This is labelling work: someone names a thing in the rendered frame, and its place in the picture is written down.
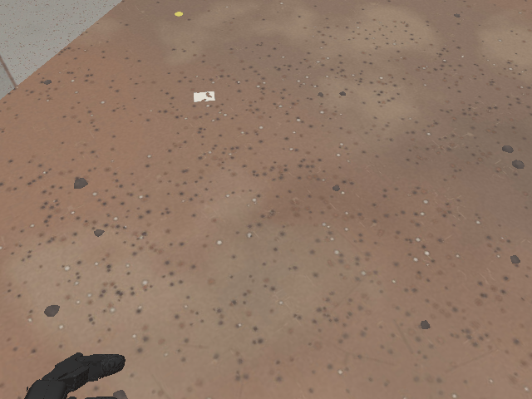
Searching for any left robot hand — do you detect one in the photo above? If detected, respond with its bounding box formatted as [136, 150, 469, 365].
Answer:
[24, 352, 126, 399]

